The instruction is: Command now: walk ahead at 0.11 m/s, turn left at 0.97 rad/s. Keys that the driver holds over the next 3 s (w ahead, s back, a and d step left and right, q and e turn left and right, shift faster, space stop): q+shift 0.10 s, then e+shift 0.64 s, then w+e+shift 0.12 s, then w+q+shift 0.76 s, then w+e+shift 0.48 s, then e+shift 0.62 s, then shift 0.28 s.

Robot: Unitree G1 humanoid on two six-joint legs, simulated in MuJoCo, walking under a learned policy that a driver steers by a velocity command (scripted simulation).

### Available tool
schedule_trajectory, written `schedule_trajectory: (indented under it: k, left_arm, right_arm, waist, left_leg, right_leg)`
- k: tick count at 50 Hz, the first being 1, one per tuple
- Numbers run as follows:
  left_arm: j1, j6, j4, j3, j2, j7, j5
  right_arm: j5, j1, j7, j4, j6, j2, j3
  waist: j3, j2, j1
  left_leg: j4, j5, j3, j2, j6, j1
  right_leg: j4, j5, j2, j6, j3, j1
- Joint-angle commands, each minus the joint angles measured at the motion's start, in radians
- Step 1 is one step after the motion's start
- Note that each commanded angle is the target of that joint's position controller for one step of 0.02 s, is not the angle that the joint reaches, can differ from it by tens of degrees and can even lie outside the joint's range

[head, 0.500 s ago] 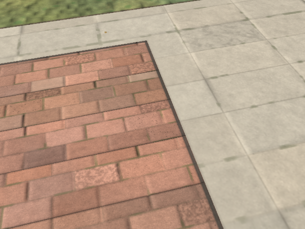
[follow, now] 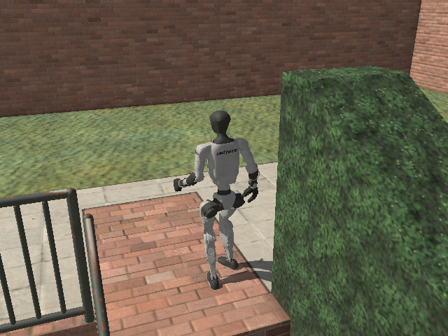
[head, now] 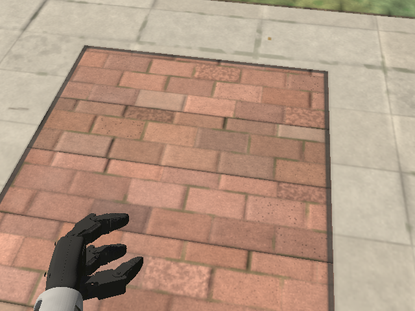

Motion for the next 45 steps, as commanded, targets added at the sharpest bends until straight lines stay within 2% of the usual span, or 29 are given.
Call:
schedule_trajectory:
  k: [1,2,3,4,5,7,9,11,12,13,14,15,16,18,19,22,25,28,32,33,34,35,36,37,38,39,41,43,45]
  left_arm:
    - [0.329,0.03,0.048,0.056,0.127,0.033,0.042]
    - [0.275,0.025,0.015,0.059,0.172,0.036,0.059]
    - [0.145,0.019,-0.001,0.075,0.201,0.05,0.042]
    - [0.116,0.023,-0.013,0.064,0.138,0.062,0.024]
    - [0.094,0.034,-0.014,0.048,0.107,0.065,0.019]
    - [0.064,0.056,0.008,0.047,0.141,0.061,0.016]
    - [0.078,0.064,0.05,0.027,0.125,0.058,-0.003]
    - [0.123,0.07,0.098,0.005,0.072,0.042,-0.007]
    - [0.127,0.072,0.108,-0.003,0.059,0.033,-0.007]
    - [0.179,0.066,0.125,-0.007,0.054,0.023,-0.004]
    - [0.206,0.06,0.126,-0.004,0.064,0.013,-0.002]
    - [0.234,0.048,0.093,-0.006,0.078,0.011,-0.011]
    - [0.227,0.052,0.109,0.015,0.155,0.013,-0.015]
    - [0.218,0.07,0.129,0.036,0.193,0.028,-0.022]
    - [0.226,0.073,0.119,0.042,0.197,0.025,-0.024]
    - [0.284,0.082,0.101,0.052,0.171,0.02,-0.02]
    - [0.302,0.094,0.078,0.04,0.126,0.022,-0.017]
    - [0.271,0.095,0.029,0.019,0.1,-0.003,-0.002]
    - [0.331,0.088,0.023,0.034,0.132,-0.018,-0.009]
    - [0.4,0.083,0.053,0.047,0.147,-0.013,-0.008]
    - [0.486,0.073,0.075,0.082,0.233,-0.003,-0.004]
    - [0.522,0.056,0.049,0.116,0.4,-0.001,0.013]
    - [0.501,0.034,-0.01,0.115,0.405,-0.032,0.043]
    - [0.441,0.025,-0.022,0.108,0.37,-0.034,0.038]
    - [0.448,0.03,0.001,0.104,0.32,-0.015,-0.01]
    - [0.434,0.036,0.016,0.077,0.254,-0.006,-0.045]
    - [0.419,0.029,0.0,0.067,0.237,0.006,-0.031]
    - [0.426,0.013,0.005,0.066,0.232,0.011,-0.02]
    - [0.434,0.003,0.031,0.058,0.206,0.017,-0.02]
  right_arm:
    - [-0.021,-0.07,0.003,-0.121,-0.007,0.036,0.028]
    - [-0.017,0.058,0.027,-0.158,-0.015,-0.051,0.016]
    - [-0.002,0.043,0.043,-0.171,-0.01,-0.122,0.002]
    - [-0.007,0.009,0.048,-0.143,0.013,-0.151,-0.011]
    - [-0.017,-0.021,0.039,-0.138,0.043,-0.117,0.0]
    - [-0.029,-0.118,0.029,-0.174,0.071,-0.065,0.029]
    - [-0.045,-0.178,0.034,-0.202,0.045,0.05,0.083]
    - [-0.055,-0.127,0.04,-0.152,0.023,0.112,0.106]
    - [-0.067,-0.064,0.04,-0.121,0.022,0.109,0.102]
    - [-0.084,-0.06,0.036,-0.12,0.026,0.058,0.09]
    - [-0.108,-0.06,0.028,-0.151,0.027,-0.066,0.068]
    - [-0.132,-0.154,0.033,-0.167,0.038,-0.094,0.069]
    - [-0.121,-0.255,0.035,-0.194,0.037,-0.059,0.072]
    - [-0.092,-0.275,0.016,-0.201,0.038,-0.107,0.047]
    - [-0.079,-0.243,-0.001,-0.187,0.035,-0.122,0.036]
    - [-0.078,-0.184,-0.021,-0.178,0.015,-0.046,0.042]
    - [-0.053,-0.272,-0.028,-0.168,0.011,0.005,0.04]
    - [-0.044,-0.296,-0.031,-0.146,0.018,-0.035,0.017]
    - [-0.021,-0.283,-0.025,-0.099,0.016,-0.067,-0.001]
    - [-0.022,-0.269,-0.024,-0.09,0.018,-0.056,0.0]
    - [-0.045,-0.254,-0.026,-0.099,0.02,-0.031,0.003]
    - [-0.098,-0.341,-0.025,-0.197,0.015,0.046,0.029]
    - [-0.073,-0.295,-0.013,-0.168,-0.004,-0.048,0.013]
    - [-0.047,-0.33,-0.007,-0.161,-0.015,-0.072,0.006]
    - [-0.038,-0.313,-0.001,-0.154,-0.033,-0.043,0.016]
    - [-0.025,-0.309,-0.004,-0.143,-0.05,-0.036,0.016]
    - [-0.015,-0.33,0.014,-0.136,-0.075,-0.052,0.006]
    - [-0.022,-0.346,0.023,-0.122,-0.103,-0.061,0.0]
    - [-0.035,-0.317,0.03,-0.088,-0.117,-0.026,0.013]
  waist:
    - [-0.31,-0.18,0.17]
    - [-0.426,-0.262,0.068]
    - [-0.38,-0.314,0.026]
    - [-0.321,-0.263,0.045]
    - [-0.231,-0.206,0.052]
    - [-0.132,-0.112,0.058]
    - [-0.174,-0.05,0.051]
    - [-0.225,-0.093,0.035]
    - [-0.233,-0.101,-0.002]
    - [-0.235,-0.091,0.007]
    - [-0.217,0.039,0.029]
    - [-0.286,0.227,0.095]
    - [-0.206,0.212,0.11]
    - [-0.071,0.203,0.084]
    - [-0.028,0.222,0.073]
    - [-0.117,0.147,0.064]
    - [-0.105,0.119,0.102]
    - [-0.119,0.13,0.099]
    - [-0.138,0.148,0.12]
    - [-0.153,0.093,0.139]
    - [-0.158,-0.097,0.159]
    - [-0.183,-0.452,0.145]
    - [-0.38,-0.279,0.186]
    - [-0.337,-0.164,0.178]
    - [-0.321,-0.033,0.149]
    - [-0.262,0.0,0.12]
    - [-0.142,-0.078,0.114]
    - [-0.078,-0.094,0.115]
    - [-0.067,-0.098,0.116]
  left_leg:
    - [0.41,-0.372,0.059,0.051,-0.023,-0.429]
    - [0.621,-0.43,0.048,0.102,-0.072,-0.413]
    - [0.756,-0.342,0.127,0.212,-0.12,-0.459]
    - [0.798,-0.258,0.135,0.27,-0.139,-0.446]
    - [0.805,-0.198,0.163,0.275,-0.144,-0.438]
    - [0.662,-0.144,0.228,0.278,-0.144,-0.276]
    - [0.365,-0.147,0.267,0.266,-0.123,-0.076]
    - [0.09,-0.097,0.294,0.257,-0.132,0.089]
    - [-0.076,-0.004,0.334,0.229,-0.13,0.199]
    - [-0.119,0.046,0.316,0.23,-0.124,0.303]
    - [-0.186,0.153,0.111,0.408,-0.072,0.354]
    - [-0.266,-0.003,-0.018,0.551,0.029,0.174]
    - [-0.295,-0.217,0.018,0.496,0.033,0.069]
    - [-0.311,-0.288,0.07,0.45,0.001,0.087]
    - [-0.299,-0.109,0.047,0.503,0.037,0.123]
    - [-0.25,0.474,0.01,0.653,0.158,0.284]
    - [-0.24,0.405,0.173,0.58,0.086,0.306]
    - [-0.217,0.357,0.285,0.574,0.058,0.252]
    - [-0.094,0.425,0.364,0.591,0.008,0.222]
    - [0.012,0.402,0.414,0.552,-0.034,0.169]
    - [0.302,0.294,0.497,0.453,-0.111,-0.017]
    - [0.706,-0.385,0.416,0.257,-0.199,-0.409]
    - [0.843,-0.426,0.192,0.218,-0.184,-0.437]
    - [0.845,-0.352,0.159,0.242,-0.165,-0.447]
    - [0.764,-0.259,0.159,0.276,-0.146,-0.46]
    - [0.663,-0.186,0.152,0.307,-0.118,-0.465]
    - [0.534,-0.105,0.18,0.282,-0.107,-0.418]
    - [0.392,-0.031,0.19,0.264,-0.102,-0.386]
    - [0.267,0.093,0.235,0.277,-0.109,-0.368]
  right_leg:
    - [-0.049,0.408,-0.337,-0.139,0.207,0.717]
    - [-0.057,0.5,-0.528,-0.304,0.377,0.672]
    - [-0.119,0.209,-0.574,-0.36,0.491,0.57]
    - [-0.129,0.007,-0.46,-0.293,0.343,0.499]
    - [-0.155,-0.06,-0.379,-0.243,0.233,0.382]
    - [-0.188,-0.01,-0.28,-0.205,0.086,0.123]
    - [-0.186,0.031,-0.187,-0.188,-0.023,0.064]
    - [-0.179,-0.018,-0.154,-0.187,-0.038,0.099]
    - [-0.149,-0.046,-0.142,-0.173,-0.046,0.101]
    - [-0.107,-0.09,-0.125,-0.124,-0.045,0.076]
    - [0.045,-0.232,-0.06,-0.044,-0.084,-0.002]
    - [0.008,-0.381,-0.086,-0.043,-0.092,0.075]
    - [0.018,-0.319,-0.098,-0.036,-0.111,0.149]
    - [0.131,-0.273,-0.032,-0.032,-0.174,0.027]
    - [0.209,-0.286,-0.025,-0.041,-0.197,-0.048]
    - [0.653,-0.575,-0.067,0.004,-0.146,-0.206]
    - [0.596,-0.48,-0.109,0.02,-0.147,-0.23]
    - [0.402,-0.398,-0.122,0.002,-0.205,-0.095]
    - [0.132,-0.276,-0.051,-0.066,-0.327,0.095]
    - [0.056,-0.173,-0.003,-0.1,-0.345,0.208]
    - [-0.004,0.194,-0.037,-0.171,-0.186,0.393]
    - [-0.04,0.68,-0.259,-0.353,0.306,0.585]
    - [-0.127,0.581,-0.386,-0.464,0.452,0.691]
    - [-0.131,0.44,-0.361,-0.442,0.385,0.663]
    - [-0.156,0.08,-0.3,-0.392,0.334,0.65]
    - [-0.21,-0.322,-0.279,-0.352,0.35,0.592]
    - [-0.337,-0.684,-0.242,-0.341,0.384,0.503]
    - [-0.363,-0.612,-0.213,-0.326,0.34,0.479]
    - [-0.346,-0.453,-0.199,-0.294,0.216,0.507]
Next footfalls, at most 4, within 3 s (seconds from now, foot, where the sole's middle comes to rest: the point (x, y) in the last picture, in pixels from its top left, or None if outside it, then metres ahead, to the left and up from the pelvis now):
0.28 left None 0.09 0.12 -0.76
0.68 right None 0.16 -0.16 -0.76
1.22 left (213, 291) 0.50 -0.02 -0.76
1.66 right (245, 164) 0.97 -0.19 -0.76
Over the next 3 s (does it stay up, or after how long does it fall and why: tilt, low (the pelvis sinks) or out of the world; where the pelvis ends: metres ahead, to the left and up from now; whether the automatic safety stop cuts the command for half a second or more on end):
stays up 1.63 -0.02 0.01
